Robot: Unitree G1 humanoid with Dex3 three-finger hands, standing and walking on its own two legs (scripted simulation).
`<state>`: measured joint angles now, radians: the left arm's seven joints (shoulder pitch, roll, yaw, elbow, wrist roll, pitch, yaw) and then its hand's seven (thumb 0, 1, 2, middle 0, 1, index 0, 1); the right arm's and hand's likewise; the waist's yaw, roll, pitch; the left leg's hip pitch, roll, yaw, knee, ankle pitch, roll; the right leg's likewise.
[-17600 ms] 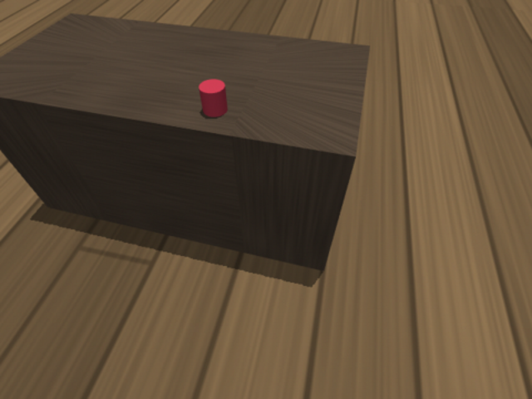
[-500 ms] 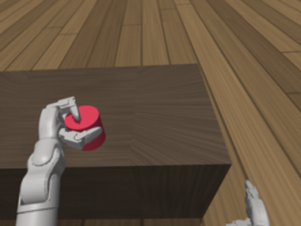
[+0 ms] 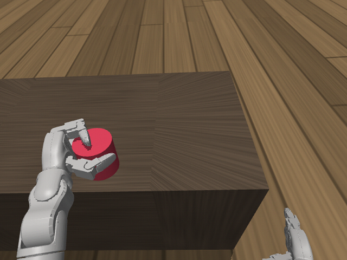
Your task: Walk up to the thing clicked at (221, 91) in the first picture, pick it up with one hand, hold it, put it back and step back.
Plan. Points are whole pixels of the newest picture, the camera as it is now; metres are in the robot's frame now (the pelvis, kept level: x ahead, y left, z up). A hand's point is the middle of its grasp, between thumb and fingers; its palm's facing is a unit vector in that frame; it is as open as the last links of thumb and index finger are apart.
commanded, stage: hold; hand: left
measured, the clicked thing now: (97, 154) +0.31 +0.17 +0.12
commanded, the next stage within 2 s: crouch in 0.34 s
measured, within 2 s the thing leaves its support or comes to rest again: neither
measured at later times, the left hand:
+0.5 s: hand (96, 141) +0.31 +0.16 +0.15, palm faces +0.13 -0.99 -0.03, open 6.9 cm
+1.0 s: hand (110, 146) +0.38 +0.17 +0.07, palm faces +0.11 -0.99 -0.01, open 6.6 cm
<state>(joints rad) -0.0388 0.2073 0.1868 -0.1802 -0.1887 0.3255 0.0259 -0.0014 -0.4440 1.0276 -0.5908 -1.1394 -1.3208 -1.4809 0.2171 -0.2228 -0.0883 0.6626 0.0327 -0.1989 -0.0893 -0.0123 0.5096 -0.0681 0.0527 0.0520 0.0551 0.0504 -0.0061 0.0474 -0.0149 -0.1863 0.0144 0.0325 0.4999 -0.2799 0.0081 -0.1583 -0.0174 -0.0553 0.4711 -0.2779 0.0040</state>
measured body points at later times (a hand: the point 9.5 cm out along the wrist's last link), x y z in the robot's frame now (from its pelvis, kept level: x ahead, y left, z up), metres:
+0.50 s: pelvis +0.00 +0.00 +0.00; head -0.02 -0.02 +0.45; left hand +0.30 +0.22 +0.16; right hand +0.15 -0.26 -0.08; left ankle -0.01 +0.11 -0.74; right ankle -0.01 -0.12 -0.74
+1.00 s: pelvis -0.02 +0.00 -0.01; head +0.01 +0.01 +0.44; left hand +0.36 +0.22 +0.07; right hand +0.13 -0.27 -0.09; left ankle -0.01 +0.11 -0.74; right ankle -0.01 -0.12 -0.74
